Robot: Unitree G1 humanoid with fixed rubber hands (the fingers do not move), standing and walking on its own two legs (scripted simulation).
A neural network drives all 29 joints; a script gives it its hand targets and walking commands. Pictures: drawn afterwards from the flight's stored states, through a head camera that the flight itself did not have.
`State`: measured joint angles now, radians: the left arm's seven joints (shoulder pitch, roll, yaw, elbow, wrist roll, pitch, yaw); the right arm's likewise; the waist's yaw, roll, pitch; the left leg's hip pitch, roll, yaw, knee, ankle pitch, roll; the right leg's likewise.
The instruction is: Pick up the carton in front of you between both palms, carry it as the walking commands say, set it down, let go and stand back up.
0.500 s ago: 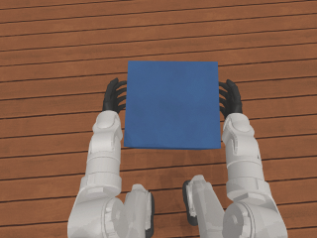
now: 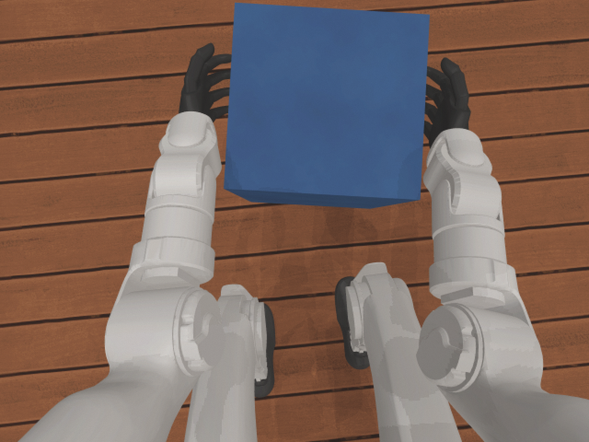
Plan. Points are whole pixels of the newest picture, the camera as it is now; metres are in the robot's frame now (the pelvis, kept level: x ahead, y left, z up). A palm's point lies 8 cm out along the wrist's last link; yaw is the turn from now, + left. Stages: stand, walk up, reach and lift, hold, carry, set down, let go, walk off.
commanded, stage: set down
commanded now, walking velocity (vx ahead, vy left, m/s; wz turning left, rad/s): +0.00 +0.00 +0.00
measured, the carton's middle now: (318, 130) +0.50 -0.06 -0.17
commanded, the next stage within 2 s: none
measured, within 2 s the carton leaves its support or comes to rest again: rests again in 1.34 s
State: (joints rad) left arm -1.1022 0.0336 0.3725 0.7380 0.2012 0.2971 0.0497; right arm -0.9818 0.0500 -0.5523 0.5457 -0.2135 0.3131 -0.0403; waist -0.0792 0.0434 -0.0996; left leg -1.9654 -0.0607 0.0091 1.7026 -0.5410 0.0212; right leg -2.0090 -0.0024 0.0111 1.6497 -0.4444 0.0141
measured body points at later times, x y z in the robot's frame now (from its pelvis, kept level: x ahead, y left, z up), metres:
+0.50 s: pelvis -0.01 +0.00 -0.10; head +0.36 -0.02 +0.16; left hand +0.57 +0.07 -0.26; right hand +0.50 -0.23 -0.26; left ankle +0.08 +0.10 -0.48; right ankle +0.11 -0.12 -0.48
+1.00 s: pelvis -0.01 +0.00 -0.14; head +0.36 -0.01 +0.12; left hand +0.58 +0.07 -0.31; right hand +0.51 -0.23 -0.30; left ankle +0.08 +0.10 -0.48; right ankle +0.11 -0.13 -0.48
